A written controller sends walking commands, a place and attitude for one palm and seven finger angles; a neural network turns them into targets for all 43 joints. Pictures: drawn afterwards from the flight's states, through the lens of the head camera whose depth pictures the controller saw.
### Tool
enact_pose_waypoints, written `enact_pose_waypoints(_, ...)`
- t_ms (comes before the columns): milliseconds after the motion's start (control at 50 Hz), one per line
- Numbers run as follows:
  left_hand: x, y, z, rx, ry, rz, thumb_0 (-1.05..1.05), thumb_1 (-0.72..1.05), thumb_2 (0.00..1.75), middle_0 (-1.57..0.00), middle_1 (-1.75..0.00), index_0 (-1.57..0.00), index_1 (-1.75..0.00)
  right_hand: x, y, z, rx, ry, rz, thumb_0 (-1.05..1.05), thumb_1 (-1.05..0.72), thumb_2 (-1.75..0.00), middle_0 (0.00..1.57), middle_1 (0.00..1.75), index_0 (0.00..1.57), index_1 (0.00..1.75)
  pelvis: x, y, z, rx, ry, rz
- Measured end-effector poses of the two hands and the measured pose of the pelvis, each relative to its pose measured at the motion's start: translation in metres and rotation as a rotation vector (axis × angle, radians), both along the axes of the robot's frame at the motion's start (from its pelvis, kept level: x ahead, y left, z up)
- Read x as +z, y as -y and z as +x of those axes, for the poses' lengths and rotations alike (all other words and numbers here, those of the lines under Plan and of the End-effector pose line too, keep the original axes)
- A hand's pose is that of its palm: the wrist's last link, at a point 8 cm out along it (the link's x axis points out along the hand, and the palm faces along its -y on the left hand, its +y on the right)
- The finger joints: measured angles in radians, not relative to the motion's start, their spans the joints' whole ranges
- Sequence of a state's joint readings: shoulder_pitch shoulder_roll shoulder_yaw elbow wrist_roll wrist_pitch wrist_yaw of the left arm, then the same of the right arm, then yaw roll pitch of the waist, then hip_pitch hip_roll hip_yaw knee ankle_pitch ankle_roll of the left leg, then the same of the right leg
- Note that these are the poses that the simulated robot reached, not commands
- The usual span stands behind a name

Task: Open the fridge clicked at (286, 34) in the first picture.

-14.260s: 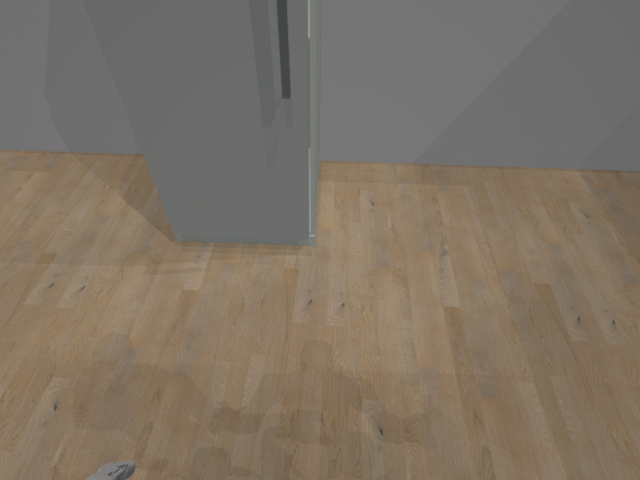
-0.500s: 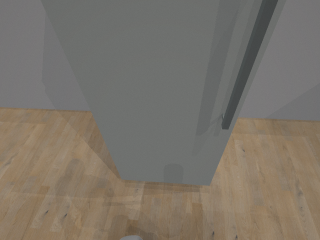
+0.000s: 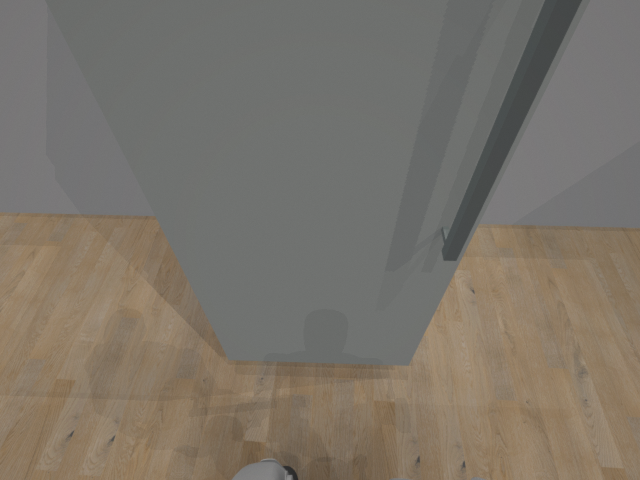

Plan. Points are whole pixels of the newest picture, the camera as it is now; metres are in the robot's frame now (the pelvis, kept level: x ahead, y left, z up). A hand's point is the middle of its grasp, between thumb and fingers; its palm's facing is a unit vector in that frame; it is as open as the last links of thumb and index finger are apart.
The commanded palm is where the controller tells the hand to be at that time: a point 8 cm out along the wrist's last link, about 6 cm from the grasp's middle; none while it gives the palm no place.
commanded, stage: come to a stop and stand still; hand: right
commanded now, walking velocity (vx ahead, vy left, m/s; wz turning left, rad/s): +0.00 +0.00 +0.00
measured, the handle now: (502, 113) +0.48 -0.18 +0.21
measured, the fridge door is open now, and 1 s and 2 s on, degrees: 0 0 0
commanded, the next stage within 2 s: look again from close up in 1.42 s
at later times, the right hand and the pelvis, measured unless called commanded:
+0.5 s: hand out of the picture -0.03 -0.24 -0.16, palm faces +0.04 +0.97 -0.26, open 7.4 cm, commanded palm none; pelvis -0.03 -0.05 +0.00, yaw +1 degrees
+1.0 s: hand out of the picture +0.03 -0.22 -0.16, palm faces +0.01 +0.97 -0.23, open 7.3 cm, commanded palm none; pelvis +0.00 -0.04 +0.01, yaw +0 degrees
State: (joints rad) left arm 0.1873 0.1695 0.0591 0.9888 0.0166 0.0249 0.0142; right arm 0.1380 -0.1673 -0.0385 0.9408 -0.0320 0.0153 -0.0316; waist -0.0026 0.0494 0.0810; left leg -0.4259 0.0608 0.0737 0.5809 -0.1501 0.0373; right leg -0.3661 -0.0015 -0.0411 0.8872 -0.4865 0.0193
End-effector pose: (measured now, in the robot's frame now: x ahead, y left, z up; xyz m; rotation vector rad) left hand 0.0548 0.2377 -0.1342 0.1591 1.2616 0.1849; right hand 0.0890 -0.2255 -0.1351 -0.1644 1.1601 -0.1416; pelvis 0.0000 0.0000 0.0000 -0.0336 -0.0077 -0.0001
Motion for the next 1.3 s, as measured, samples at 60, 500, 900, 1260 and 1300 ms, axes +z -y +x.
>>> enact_pose_waypoints(60, 0.007, 0.004, 0.013, -0.016, 0.093, 0.026, 0.0, 0.91, 0.9, -0.2, -0.3, -0.2, -0.3, -0.006, 0.016, -0.021, -0.012, -0.02, -0.005, 0.0, -0.91, -0.9, 0.21, 0.3, 0.2, 0.3, -0.004, 0.012, -0.006, -0.001, 0.006, 0.023)
enact_pose_waypoints(500, -0.005, 0.054, -0.065, -0.003, 0.021, -0.038, 0.0, 0.93, 0.9, -0.21, -0.3, -0.2, -0.3, 0.011, 0.066, -0.129, -0.05, -0.17, -0.051, 0.01, -0.91, -0.9, 0.2, 0.3, 0.19, 0.3, 0.003, 0.053, -0.031, 0.014, 0.031, 0.017)
enact_pose_waypoints(900, -0.004, 0.066, -0.08, 0.036, -0.084, -0.069, 0.0, 0.91, 0.9, -0.2, -0.3, -0.2, -0.3, 0.01, 0.048, -0.078, -0.007, -0.128, -0.021, 0.01, -0.92, -0.9, 0.2, 0.3, 0.2, 0.3, 0.01, 0.047, -0.008, 0.008, 0.025, 0.013)
enact_pose_waypoints(1260, 0.003, 0.046, -0.025, 0.009, -0.041, -0.037, 0.0, 0.91, 0.9, -0.2, -0.3, -0.2, -0.3, 0.01, 0.037, -0.047, -0.003, -0.134, -0.016, 0.01, -0.92, -0.9, 0.2, 0.3, 0.2, 0.3, 0.013, 0.034, 0.017, 0.009, 0.02, 0.021)
enact_pose_waypoints(1300, 0.003, 0.043, -0.023, 0.008, -0.044, -0.032, 0.0, 0.91, 0.9, -0.2, -0.3, -0.2, -0.3, 0.01, 0.036, -0.043, 0.0, -0.129, -0.015, 0.01, -0.92, -0.9, 0.2, 0.3, 0.2, 0.3, 0.013, 0.034, 0.018, 0.008, 0.021, 0.022)
